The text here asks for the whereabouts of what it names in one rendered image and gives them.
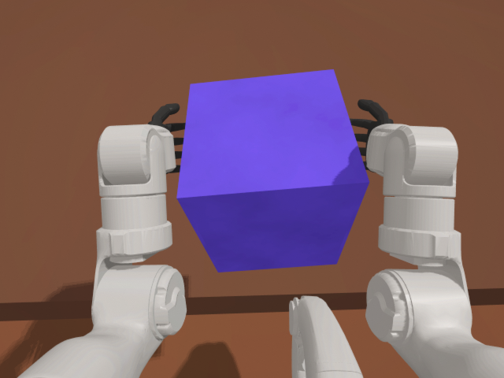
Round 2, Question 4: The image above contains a left robot hand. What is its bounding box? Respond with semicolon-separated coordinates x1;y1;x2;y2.
148;103;186;174

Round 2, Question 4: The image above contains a right robot thigh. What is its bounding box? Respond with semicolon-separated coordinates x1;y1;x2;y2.
289;296;363;378

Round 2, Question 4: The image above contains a right robot upper arm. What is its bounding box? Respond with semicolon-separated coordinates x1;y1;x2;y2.
365;269;504;378

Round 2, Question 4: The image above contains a left robot upper arm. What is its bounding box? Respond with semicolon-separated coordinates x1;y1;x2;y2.
17;265;187;378

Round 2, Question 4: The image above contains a carton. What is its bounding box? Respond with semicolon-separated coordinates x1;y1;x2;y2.
176;69;369;272

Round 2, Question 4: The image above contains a right robot hand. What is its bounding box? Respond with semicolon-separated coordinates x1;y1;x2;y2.
350;99;393;172

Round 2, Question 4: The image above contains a left robot forearm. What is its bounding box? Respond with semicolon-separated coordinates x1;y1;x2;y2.
91;124;176;324

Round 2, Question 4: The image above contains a right robot forearm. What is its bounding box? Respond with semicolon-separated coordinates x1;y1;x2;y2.
366;124;473;327

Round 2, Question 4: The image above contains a right robot shin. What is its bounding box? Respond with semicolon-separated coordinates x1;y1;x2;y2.
291;303;327;378

